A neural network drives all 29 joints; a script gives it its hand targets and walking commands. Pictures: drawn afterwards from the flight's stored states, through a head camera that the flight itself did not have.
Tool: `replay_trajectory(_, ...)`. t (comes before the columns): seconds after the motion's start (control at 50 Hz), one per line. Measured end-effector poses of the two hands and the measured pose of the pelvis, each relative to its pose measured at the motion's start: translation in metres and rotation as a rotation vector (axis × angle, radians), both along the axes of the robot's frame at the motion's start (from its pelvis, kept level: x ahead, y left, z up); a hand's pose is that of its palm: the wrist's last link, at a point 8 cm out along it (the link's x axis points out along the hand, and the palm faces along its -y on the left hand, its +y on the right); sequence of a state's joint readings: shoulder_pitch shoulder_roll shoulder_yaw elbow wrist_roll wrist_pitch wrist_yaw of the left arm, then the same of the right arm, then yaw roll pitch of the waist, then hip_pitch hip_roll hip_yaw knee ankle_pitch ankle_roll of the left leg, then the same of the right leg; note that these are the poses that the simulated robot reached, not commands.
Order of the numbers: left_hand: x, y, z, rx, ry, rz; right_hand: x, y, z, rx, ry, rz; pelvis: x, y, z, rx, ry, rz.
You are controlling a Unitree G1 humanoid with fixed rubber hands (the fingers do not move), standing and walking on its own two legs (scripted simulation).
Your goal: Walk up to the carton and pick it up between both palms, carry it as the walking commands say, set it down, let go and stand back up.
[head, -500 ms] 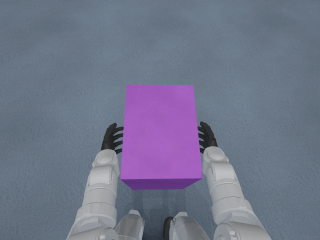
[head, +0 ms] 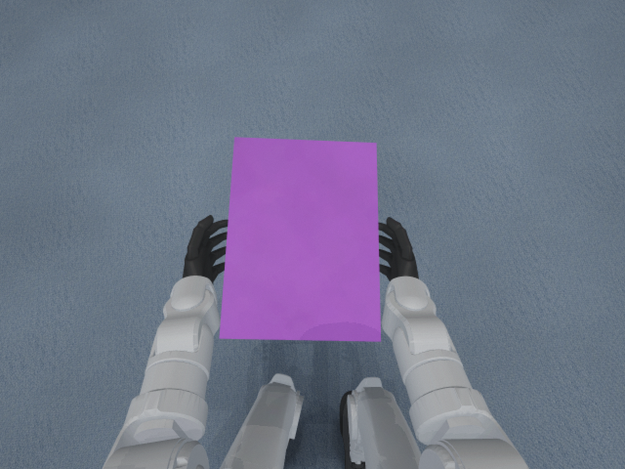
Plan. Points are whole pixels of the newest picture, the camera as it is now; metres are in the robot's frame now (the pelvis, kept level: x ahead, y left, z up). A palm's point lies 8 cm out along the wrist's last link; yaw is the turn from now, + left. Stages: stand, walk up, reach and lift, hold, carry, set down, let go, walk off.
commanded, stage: set down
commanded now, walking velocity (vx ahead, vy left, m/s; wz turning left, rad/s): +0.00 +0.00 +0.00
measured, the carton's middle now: (301, 255) +0.41 +0.06 -0.15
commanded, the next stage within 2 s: none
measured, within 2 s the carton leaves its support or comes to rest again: neither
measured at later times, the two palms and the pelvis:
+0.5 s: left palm (224, 276) +0.37 +0.18 -0.17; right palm (394, 272) +0.40 -0.09 -0.17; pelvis -0.04 +0.03 -0.08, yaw -1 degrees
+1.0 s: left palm (251, 271) +0.41 +0.17 -0.30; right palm (389, 272) +0.43 -0.10 -0.31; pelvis -0.07 -0.01 -0.15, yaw +1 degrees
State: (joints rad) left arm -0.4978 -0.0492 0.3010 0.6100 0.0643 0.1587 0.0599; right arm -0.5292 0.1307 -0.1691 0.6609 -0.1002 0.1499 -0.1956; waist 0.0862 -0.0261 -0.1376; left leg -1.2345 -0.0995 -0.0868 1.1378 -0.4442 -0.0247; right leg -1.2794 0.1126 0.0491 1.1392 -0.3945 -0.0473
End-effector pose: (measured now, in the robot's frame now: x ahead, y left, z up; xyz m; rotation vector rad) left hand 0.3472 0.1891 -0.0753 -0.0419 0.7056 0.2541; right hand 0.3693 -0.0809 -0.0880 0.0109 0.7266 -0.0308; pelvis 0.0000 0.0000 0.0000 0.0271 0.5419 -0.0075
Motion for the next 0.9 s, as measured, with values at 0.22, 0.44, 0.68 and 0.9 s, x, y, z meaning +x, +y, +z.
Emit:
replay_trajectory(0.22,0.004,0.004,-0.040,-0.021,0.018,0.035,0.006,0.006,-0.037,-0.015,0.017,0.011,-0.016,0.026,-0.035,-0.014,0.032,-0.009)
replay_trajectory(0.44,0.014,-0.002,-0.085,-0.037,0.022,0.031,0.020,-0.001,-0.074,-0.036,0.018,0.016,-0.038,0.032,-0.074,-0.035,0.030,0.012)
replay_trajectory(0.68,0.036,-0.012,-0.124,-0.002,0.033,0.015,0.046,-0.011,-0.113,-0.030,0.025,0.022,-0.047,0.018,-0.108,-0.010,0.048,0.000)
replay_trajectory(0.9,0.058,-0.017,-0.185,0.028,0.011,-0.016,0.061,-0.016,-0.181,-0.016,0.003,0.006,-0.064,-0.001,-0.133,0.030,-0.065,-0.010)
